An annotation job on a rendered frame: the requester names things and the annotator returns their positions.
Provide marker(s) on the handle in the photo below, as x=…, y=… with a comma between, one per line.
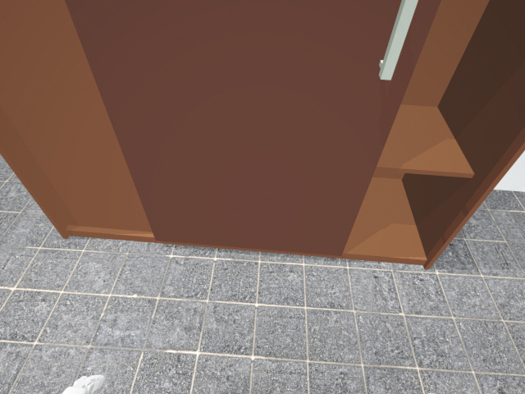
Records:
x=399, y=32

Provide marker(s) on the wardrobe door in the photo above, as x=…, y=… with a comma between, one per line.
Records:
x=53, y=113
x=250, y=123

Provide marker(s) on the left robot hand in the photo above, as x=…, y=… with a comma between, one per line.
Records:
x=86, y=385

